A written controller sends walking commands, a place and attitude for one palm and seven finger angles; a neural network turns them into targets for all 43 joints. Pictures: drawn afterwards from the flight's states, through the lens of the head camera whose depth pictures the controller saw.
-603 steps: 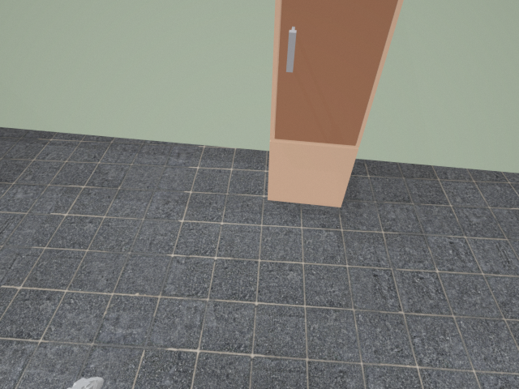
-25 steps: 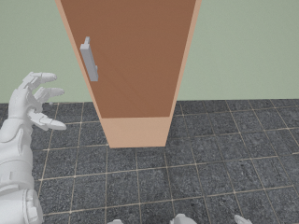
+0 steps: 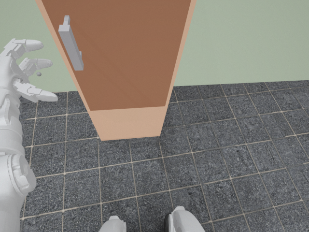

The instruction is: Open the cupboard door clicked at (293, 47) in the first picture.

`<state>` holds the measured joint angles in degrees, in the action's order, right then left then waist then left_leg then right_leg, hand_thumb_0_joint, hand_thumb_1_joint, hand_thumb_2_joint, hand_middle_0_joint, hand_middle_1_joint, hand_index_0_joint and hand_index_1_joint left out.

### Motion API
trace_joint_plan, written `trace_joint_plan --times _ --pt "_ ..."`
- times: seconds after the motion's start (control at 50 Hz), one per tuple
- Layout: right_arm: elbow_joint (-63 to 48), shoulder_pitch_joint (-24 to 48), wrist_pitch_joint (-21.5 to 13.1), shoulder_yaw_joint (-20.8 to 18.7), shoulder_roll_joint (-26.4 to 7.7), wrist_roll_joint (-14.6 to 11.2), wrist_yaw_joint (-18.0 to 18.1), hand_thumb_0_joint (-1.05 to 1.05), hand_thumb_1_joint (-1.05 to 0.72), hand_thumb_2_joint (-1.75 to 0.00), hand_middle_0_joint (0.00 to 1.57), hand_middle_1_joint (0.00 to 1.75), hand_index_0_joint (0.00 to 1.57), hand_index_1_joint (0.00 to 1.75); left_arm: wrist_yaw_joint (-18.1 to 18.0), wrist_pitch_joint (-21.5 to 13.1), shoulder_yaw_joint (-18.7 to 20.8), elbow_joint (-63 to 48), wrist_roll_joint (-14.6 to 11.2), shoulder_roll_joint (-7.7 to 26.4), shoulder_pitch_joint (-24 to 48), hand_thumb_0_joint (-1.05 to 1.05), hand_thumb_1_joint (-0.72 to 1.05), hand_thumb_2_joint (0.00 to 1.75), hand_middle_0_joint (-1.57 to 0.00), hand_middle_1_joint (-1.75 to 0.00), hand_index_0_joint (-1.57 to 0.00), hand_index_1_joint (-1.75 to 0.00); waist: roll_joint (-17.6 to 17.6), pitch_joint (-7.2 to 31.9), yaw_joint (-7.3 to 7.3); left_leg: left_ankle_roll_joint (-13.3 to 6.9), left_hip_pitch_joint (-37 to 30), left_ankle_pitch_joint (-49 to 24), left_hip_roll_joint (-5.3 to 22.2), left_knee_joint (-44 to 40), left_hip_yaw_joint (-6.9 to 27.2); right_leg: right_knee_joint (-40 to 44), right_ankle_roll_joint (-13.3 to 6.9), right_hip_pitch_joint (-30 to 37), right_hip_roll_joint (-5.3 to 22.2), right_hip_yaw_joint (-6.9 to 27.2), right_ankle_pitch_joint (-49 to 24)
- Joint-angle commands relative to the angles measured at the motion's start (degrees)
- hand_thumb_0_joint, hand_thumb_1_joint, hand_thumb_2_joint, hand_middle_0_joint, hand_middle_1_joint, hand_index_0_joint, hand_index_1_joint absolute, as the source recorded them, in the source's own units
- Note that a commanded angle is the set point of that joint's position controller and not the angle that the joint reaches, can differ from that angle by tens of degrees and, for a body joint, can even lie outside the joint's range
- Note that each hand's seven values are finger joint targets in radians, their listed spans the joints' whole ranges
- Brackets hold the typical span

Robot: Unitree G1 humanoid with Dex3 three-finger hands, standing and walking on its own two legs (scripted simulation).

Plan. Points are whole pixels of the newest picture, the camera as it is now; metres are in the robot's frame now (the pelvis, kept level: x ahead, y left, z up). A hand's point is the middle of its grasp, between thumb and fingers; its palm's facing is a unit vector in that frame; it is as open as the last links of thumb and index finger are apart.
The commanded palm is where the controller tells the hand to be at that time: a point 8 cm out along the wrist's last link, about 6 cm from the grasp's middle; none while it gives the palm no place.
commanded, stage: move the hooked fingers beside the handle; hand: left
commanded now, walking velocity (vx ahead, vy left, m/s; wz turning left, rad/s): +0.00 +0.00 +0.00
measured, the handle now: (73, 44) +0.58 +0.19 +0.09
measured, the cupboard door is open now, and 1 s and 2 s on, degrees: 0 0 0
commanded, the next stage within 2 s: slide the fingers in behind the handle in 1.18 s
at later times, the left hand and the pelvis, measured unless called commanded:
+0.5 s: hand (45, 54) +0.54 +0.25 +0.09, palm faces +0.03 -1.00 +0.00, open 14.0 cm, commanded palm +0.51 +0.30 +0.09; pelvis +0.01 +0.01 +0.00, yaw -1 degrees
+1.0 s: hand (44, 59) +0.53 +0.26 +0.09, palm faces +0.02 -1.00 +0.01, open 14.0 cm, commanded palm +0.51 +0.30 +0.09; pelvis +0.01 +0.01 -0.01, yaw -1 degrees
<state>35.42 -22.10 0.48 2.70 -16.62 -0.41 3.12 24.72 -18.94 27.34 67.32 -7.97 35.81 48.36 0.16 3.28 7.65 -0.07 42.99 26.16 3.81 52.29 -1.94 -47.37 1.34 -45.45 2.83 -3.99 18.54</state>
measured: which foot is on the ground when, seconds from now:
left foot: down 0.00-1.00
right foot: down 0.00-1.00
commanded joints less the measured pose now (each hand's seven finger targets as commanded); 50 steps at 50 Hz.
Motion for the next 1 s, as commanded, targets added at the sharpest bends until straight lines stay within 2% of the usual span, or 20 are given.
trace_joint_plan --times 0.0,0.04,0.08,0.1,0.16,0.22,0.3,0.32,0.36,0.46,0.5,0.54,0.58,0.62,0.64,0.7,0.84,0.9,0.94,0.98 --pt "-3.77 -9.23 -0.02 -3.99 -10.44 0.29 0.80 0.00 -0.90 -0.90 0.20 0.30 0.20 0.30 -1.15 -3.16 3.13 -10.70 0.06 19.40 25.68 0.00 -0.50 0.30 -0.30 -1.20 -0.30 -1.20 -6.86 25.70 0.80 -0.91 -9.65 -22.09 -2.50 -6.68 2.91 2.66 -1.88 15.36 -4.16 1.78 -16.29" --pt "-3.84 -9.88 0.45 -4.02 -10.48 0.49 0.63 0.00 -0.90 -0.90 0.20 0.30 0.20 0.30 -1.33 -3.67 4.18 -11.44 0.46 21.02 26.79 0.00 -0.50 0.30 -0.30 -1.20 -0.30 -1.20 -9.00 27.85 0.86 -0.81 -11.30 -24.38 -2.28 -5.86 2.78 2.27 -1.99 14.64 -4.35 1.87 -17.45" --pt "-3.54 -10.33 0.89 -4.00 -10.42 0.54 0.48 0.00 -0.90 -0.90 0.20 0.30 0.20 0.30 -1.32 -3.52 2.99 -9.47 0.86 19.80 27.38 0.00 -0.50 0.30 -0.30 -1.20 -0.30 -1.20 -8.17 25.92 1.67 -0.83 -10.78 -23.61 -2.15 -5.74 3.00 2.68 -1.91 13.10 -4.49 1.64 -16.21" --pt "-3.45 -10.60 1.08 -3.87 -10.69 0.66 0.49 0.00 -0.90 -0.90 0.20 0.30 0.20 0.30 -1.40 -3.51 3.55 -9.58 0.97 21.16 29.02 0.00 -0.50 0.30 -0.30 -1.20 -0.30 -1.20 -8.52 25.72 1.93 -0.86 -9.73 -22.93 -2.13 -5.77 2.98 2.63 -1.88 13.69 -4.43 1.78 -16.24" --pt "-3.45 -11.49 1.74 -4.03 -10.59 0.98 0.30 0.00 -0.90 -0.90 0.20 0.30 0.20 0.30 -1.38 -3.72 3.65 -10.40 1.43 21.28 29.37 0.00 -0.50 0.30 -0.30 -1.20 -0.30 -1.20 -11.53 28.95 1.71 -0.49 -13.57 -27.47 -1.87 -5.31 3.62 2.21 -2.16 12.27 -4.60 1.30 -17.48" --pt "-2.93 -12.49 2.37 -3.83 -10.86 1.13 0.15 0.00 -0.90 -0.90 0.20 0.30 0.20 0.30 -1.51 -2.63 2.68 -6.44 1.37 20.05 30.19 0.00 -0.50 0.30 -0.30 -1.20 -0.30 -1.20 -8.76 25.49 3.25 -0.67 -12.19 -27.15 -1.52 -4.97 4.04 2.46 -2.14 10.09 -4.96 0.83 -16.68" --pt "-3.24 -13.52 3.15 -3.75 -11.02 1.42 -0.01 0.00 -0.90 -0.90 0.20 0.30 0.20 0.30 -2.12 -2.26 4.18 -7.13 2.71 23.44 31.97 0.00 -0.50 0.30 -0.30 -1.20 -0.30 -1.20 -9.48 27.51 3.25 -0.70 -11.37 -28.18 -1.49 -4.58 3.89 2.14 -2.01 11.52 -4.84 1.04 -18.57" --pt "-3.36 -13.81 3.28 -3.74 -10.87 1.54 -0.11 0.00 -0.90 -0.90 0.20 0.30 0.20 0.30 -2.27 -2.55 3.89 -7.60 2.87 22.93 32.39 0.00 -0.50 0.30 -0.30 -1.20 -0.30 -1.20 -11.95 28.15 3.29 -0.53 -13.02 -30.18 -1.40 -4.30 4.01 1.83 -2.25 10.32 -4.97 0.95 -19.01" --pt "-3.13 -14.10 3.66 -3.70 -10.95 1.62 -0.32 0.00 -0.90 -0.90 0.20 0.30 0.20 0.30 -2.57 -2.47 3.99 -6.76 3.12 23.42 33.77 0.00 -0.50 0.30 -0.30 -1.20 -0.30 -1.20 -11.65 27.98 3.95 -0.51 -12.78 -29.92 -1.30 -3.64 3.90 2.03 -2.03 9.46 -5.03 1.04 -18.81" --pt "-4.31 -14.28 4.53 -3.70 -10.90 1.71 -0.80 0.00 -0.90 -0.90 0.20 0.30 0.20 0.30 -1.86 -2.38 5.10 -6.74 2.78 23.70 28.97 0.00 -0.50 0.30 -0.30 -1.20 -0.30 -1.20 -11.53 29.55 2.50 -0.47 -12.23 -32.05 -1.20 -3.52 3.40 1.53 -2.18 11.88 -5.21 1.09 -21.36" --pt "-4.86 -14.01 4.91 -3.64 -10.94 1.54 -0.86 0.00 -0.90 -0.90 0.20 0.30 0.20 0.30 -1.66 -2.01 4.85 -6.95 2.64 23.69 28.77 0.00 -0.50 0.30 -0.30 -1.20 -0.30 -1.20 -9.66 28.03 2.73 -0.79 -10.25 -29.35 -1.34 -3.96 3.16 1.80 -2.04 12.56 -5.26 1.02 -20.61" --pt "-5.08 -14.20 5.11 -3.82 -11.06 1.60 -0.75 0.00 -0.90 -0.90 0.20 0.30 0.20 0.30 -1.64 -2.51 6.34 -8.92 2.51 25.48 29.24 0.00 -0.50 0.30 -0.30 -1.20 -0.30 -1.20 -10.23 30.05 2.45 -0.82 -11.10 -30.54 -1.33 -3.79 3.18 1.50 -2.06 13.30 -5.28 1.15 -21.81" --pt "-5.23 -13.95 5.15 -4.03 -10.76 1.55 -0.88 0.00 -0.90 -0.90 0.20 0.30 0.20 0.30 -1.60 -3.06 6.68 -10.25 2.24 25.13 28.18 0.00 -0.50 0.30 -0.30 -1.20 -0.30 -1.20 -11.97 30.67 1.97 -0.76 -11.97 -31.61 -1.41 -3.44 2.77 1.57 -2.13 13.64 -5.34 1.35 -22.73" --pt "-4.95 -14.02 5.30 -4.06 -10.81 1.57 -0.84 0.00 -0.90 -0.90 0.20 0.30 0.20 0.30 -1.48 -3.58 6.49 -11.03 1.73 24.84 28.99 0.00 -0.50 0.30 -0.30 -1.20 -0.30 -1.20 -11.24 29.92 2.59 -0.75 -13.05 -32.88 -1.16 -3.34 3.34 1.44 -2.24 12.83 -5.50 1.05 -22.81" --pt "-4.84 -13.79 5.34 -4.03 -10.69 1.50 -0.96 0.00 -0.90 -0.90 0.20 0.30 0.20 0.30 -1.31 -3.71 6.01 -12.12 1.64 24.30 29.56 0.00 -0.50 0.30 -0.30 -1.20 -0.30 -1.20 -13.27 31.00 2.46 -0.59 -14.07 -33.22 -1.19 -3.28 3.26 1.54 -2.11 12.25 -5.52 1.12 -22.49" --pt "-4.23 -13.20 5.38 -3.87 -10.63 1.27 -0.78 0.00 -0.90 -0.90 0.20 0.30 0.20 0.30 -0.98 -2.82 3.33 -9.26 1.64 21.62 30.17 0.00 -0.50 0.30 -0.30 -1.20 -0.30 -1.20 -10.28 26.79 4.01 -0.96 -11.67 -28.43 -1.35 -3.50 3.17 2.27 -1.82 10.82 -5.51 0.97 -19.75" --pt "-3.59 -13.27 5.05 -3.80 -10.56 1.53 -0.63 0.00 -0.90 -0.90 0.20 0.30 0.20 0.30 -0.94 -2.97 2.77 -10.41 1.46 20.78 31.95 0.00 -0.50 0.30 -0.30 -1.20 -0.30 -1.20 -13.56 29.82 3.95 -0.37 -15.20 -32.98 -1.13 -2.65 4.17 1.43 -2.11 9.08 -5.40 0.56 -20.53" --pt "-3.78 -13.08 5.14 -3.76 -10.59 1.51 -0.80 0.00 -0.90 -0.90 0.20 0.30 0.20 0.30 -1.49 -2.26 2.42 -8.12 1.66 19.96 30.40 0.00 -0.50 0.30 -0.30 -1.20 -0.30 -1.20 -11.23 27.83 3.80 -0.52 -13.04 -30.59 -1.26 -2.76 4.08 1.53 -2.08 9.15 -5.45 0.40 -19.34" --pt "-3.79 -13.12 5.19 -3.71 -10.73 1.58 -0.72 0.00 -0.90 -0.90 0.20 0.30 0.20 0.30 -1.96 -2.53 3.43 -9.17 1.82 21.69 31.78 0.00 -0.50 0.30 -0.30 -1.20 -0.30 -1.20 -12.15 28.42 3.92 -0.47 -13.47 -31.94 -1.16 -2.64 4.26 1.20 -2.11 9.11 -5.29 0.47 -20.31" --pt "-4.35 -12.87 5.20 -3.63 -10.48 1.51 -0.97 0.00 -0.90 -0.90 0.20 0.30 0.20 0.30 -2.20 -2.48 2.97 -8.48 2.04 20.81 30.14 0.00 -0.50 0.30 -0.30 -1.20 -0.30 -1.20 -11.53 28.26 3.41 -0.55 -12.15 -30.85 -1.41 -2.54 3.82 1.15 -2.14 10.12 -5.35 0.64 -20.47"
